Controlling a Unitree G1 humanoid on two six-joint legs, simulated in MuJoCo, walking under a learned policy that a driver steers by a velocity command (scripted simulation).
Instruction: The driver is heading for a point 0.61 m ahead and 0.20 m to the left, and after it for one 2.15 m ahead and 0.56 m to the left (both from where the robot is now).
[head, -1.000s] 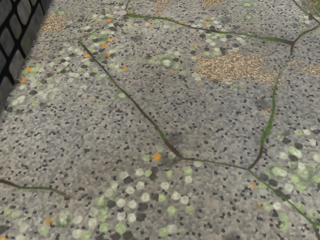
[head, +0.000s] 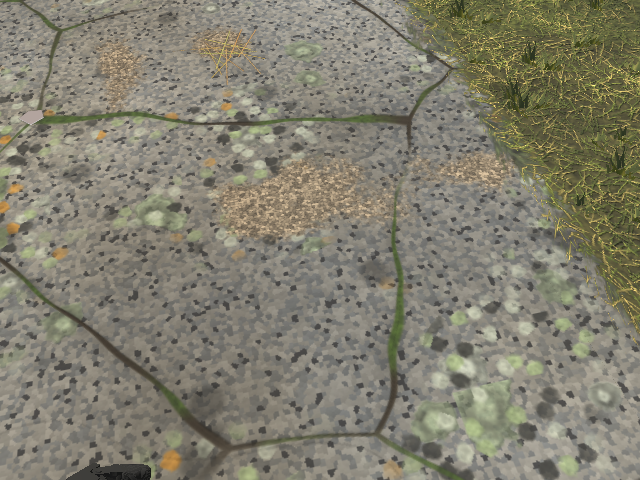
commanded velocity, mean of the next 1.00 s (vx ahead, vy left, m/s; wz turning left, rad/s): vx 0.44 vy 0.00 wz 0.52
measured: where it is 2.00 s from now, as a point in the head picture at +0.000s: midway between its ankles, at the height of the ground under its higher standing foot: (265, 419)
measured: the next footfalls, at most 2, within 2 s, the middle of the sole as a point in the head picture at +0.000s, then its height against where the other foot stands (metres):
left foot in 0.40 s outside the picture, level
right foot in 0.88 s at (289, 377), level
